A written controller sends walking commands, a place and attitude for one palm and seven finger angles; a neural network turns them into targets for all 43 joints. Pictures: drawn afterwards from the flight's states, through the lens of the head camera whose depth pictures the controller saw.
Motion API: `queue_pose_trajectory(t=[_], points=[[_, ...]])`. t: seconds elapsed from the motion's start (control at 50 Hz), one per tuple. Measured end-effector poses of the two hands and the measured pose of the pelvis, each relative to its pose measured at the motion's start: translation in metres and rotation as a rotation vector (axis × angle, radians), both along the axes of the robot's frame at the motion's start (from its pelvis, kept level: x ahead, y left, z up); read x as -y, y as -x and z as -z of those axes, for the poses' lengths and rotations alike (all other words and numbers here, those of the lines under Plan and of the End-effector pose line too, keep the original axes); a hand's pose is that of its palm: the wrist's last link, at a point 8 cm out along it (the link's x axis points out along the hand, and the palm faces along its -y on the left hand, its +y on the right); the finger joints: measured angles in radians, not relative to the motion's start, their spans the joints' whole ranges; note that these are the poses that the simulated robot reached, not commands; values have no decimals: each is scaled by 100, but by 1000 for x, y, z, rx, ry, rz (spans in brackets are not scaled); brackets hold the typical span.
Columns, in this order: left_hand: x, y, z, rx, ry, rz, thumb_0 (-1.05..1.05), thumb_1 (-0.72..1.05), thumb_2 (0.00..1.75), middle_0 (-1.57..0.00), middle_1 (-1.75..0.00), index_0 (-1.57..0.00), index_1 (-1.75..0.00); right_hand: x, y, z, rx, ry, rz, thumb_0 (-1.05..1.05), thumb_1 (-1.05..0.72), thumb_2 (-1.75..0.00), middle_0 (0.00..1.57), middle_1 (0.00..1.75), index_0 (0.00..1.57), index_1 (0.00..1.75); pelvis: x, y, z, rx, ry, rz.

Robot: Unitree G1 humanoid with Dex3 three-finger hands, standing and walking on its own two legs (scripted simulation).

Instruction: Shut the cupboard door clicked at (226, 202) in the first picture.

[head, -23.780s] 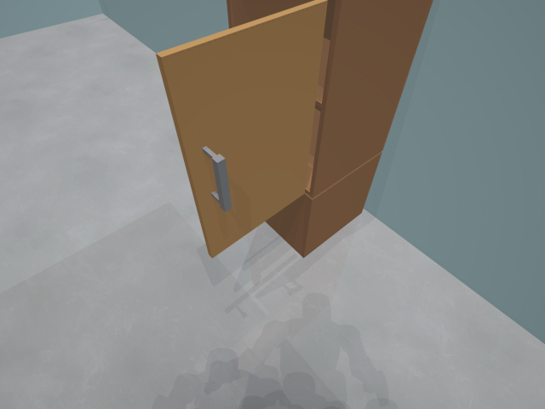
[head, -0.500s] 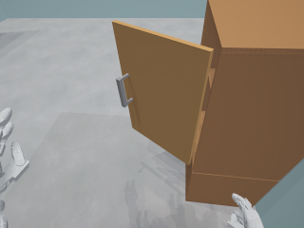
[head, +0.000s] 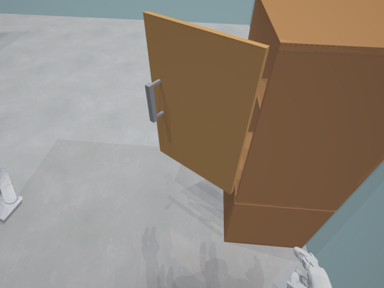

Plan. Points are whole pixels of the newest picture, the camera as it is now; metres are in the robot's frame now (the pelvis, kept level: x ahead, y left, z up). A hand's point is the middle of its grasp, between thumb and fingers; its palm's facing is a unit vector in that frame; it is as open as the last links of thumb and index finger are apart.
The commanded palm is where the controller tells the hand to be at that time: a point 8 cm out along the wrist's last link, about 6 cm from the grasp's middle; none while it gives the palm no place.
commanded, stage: step back with the hand held close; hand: left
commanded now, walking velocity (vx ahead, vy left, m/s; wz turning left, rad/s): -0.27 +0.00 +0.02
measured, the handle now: (155, 101) +0.72 +0.18 -0.01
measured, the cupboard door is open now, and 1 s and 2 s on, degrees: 57 57 57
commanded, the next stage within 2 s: stop stepping back and stand still in 1.32 s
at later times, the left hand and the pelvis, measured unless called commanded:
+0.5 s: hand (11, 221) +0.17 +0.27 +0.17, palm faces +0.50 -0.74 -0.45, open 7.4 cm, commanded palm +0.10 +0.30 +0.20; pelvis -0.04 -0.01 -0.01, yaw +1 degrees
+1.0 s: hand (22, 256) +0.12 +0.22 +0.18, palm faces +0.36 -0.82 -0.44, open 7.4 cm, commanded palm +0.05 +0.27 +0.20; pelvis -0.09 -0.03 +0.01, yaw +0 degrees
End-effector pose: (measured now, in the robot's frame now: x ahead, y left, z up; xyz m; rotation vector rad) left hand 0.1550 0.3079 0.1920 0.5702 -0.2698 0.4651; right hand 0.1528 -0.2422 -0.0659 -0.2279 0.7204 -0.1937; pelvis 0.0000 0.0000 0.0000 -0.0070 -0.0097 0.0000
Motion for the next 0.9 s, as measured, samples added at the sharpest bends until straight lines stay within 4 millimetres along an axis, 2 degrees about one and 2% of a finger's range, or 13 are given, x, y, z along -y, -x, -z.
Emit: queue_pose_trajectory(t=[0.12, 0.26, 0.4, 0.56, 0.68, 0.78, 0.84, 0.9], points=[[5, 12, 6, 29, 14, 8, 1, 89, 90, -22, -31, -21, -31, 4, 19, 6, -29, 19, -17, 1, -91, -90, 21, 30, 20, 30, 2, 13, 4, -2, 5, -11], [5, 21, -2, 67, -49, 45, 1, 89, 90, -22, -31, -21, -31, 10, 35, 4, -32, 48, -8, 1, -91, -90, 21, 30, 20, 30, 1, 24, 6, -3, 7, -11], [2, 28, -4, 93, -81, 25, 1, 89, 90, -22, -31, -21, -31, 11, 36, 10, -15, 41, -15, 1, -91, -90, 21, 30, 20, 30, 5, 30, 12, 3, 7, -20], [12, 38, 5, 77, -41, 54, 1, 89, 90, -22, -31, -21, -31, 8, 37, 8, -21, 35, -37, 1, -91, -90, 21, 30, 20, 30, 6, 42, 12, -17, -2, -35], [7, 55, -6, 95, -97, 57, 1, 88, 90, -22, -31, -22, -31, 3, 41, 4, 8, 45, -41, 1, -91, -90, 21, 30, 20, 30, 4, 50, 12, -11, 22, -52], [-1, 68, -15, 132, -60, -14, 1, 88, 90, -22, -31, -21, -31, -3, 42, 3, -4, 26, -62, 1, -91, -90, 21, 30, 20, 30, 10, 50, 3, -39, 52, -44], [7, 66, -8, 126, -6, -11, 1, 89, 90, -21, -31, -21, -31, -4, 43, 2, -9, 9, -88, 1, -91, -90, 21, 30, 20, 30, 17, 60, 0, -64, 40, -15], [26, 61, -1, 90, 48, 51, 1, 89, 90, -21, -31, -21, -31, -2, 48, -2, -8, -4, -87, 1, -90, -90, 21, 30, 20, 30, 22, 74, -5, -67, 37, -10]])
